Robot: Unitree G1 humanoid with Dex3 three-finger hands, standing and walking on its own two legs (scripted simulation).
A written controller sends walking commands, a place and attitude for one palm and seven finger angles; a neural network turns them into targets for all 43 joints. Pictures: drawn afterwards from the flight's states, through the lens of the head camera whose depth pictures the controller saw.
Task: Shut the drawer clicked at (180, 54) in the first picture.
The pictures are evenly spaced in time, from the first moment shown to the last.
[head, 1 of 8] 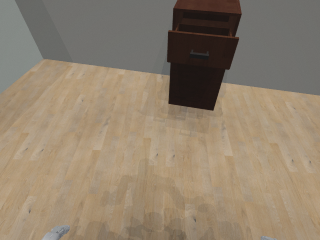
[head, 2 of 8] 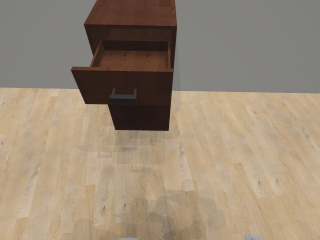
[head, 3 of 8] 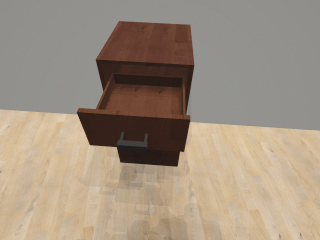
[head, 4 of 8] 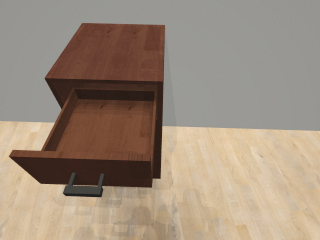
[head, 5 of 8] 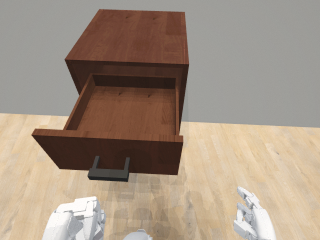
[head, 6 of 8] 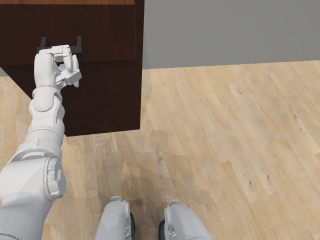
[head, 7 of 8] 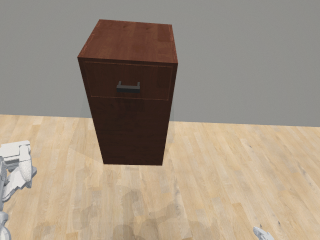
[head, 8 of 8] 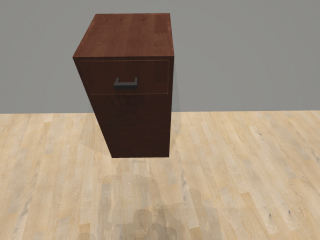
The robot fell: no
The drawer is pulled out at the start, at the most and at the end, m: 0.30 0.30 0.00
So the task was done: yes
